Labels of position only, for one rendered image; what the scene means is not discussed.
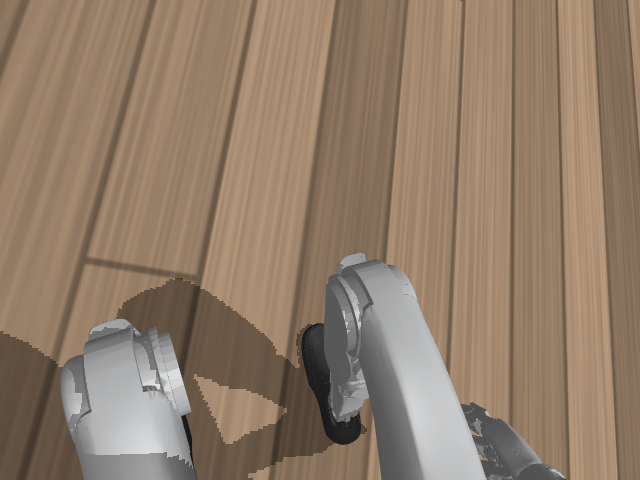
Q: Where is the left robot foot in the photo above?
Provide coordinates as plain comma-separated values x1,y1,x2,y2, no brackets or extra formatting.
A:
181,415,198,480

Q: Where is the right robot hand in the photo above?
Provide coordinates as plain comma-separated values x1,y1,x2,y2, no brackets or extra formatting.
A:
460,402,543,480

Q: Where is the right robot arm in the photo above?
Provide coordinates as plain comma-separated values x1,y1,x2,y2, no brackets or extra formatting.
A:
516,463,568,480

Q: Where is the right robot foot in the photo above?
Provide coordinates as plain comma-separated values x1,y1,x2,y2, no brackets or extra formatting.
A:
301,323,361,445

